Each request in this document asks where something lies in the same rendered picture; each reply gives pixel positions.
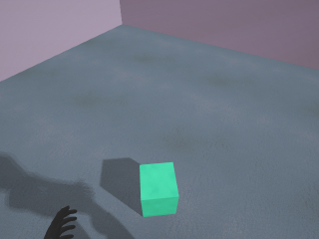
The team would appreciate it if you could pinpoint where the carton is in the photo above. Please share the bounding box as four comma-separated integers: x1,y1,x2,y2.
140,162,179,217

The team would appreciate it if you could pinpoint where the robot left hand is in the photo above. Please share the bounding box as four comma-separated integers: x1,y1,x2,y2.
44,205,77,239

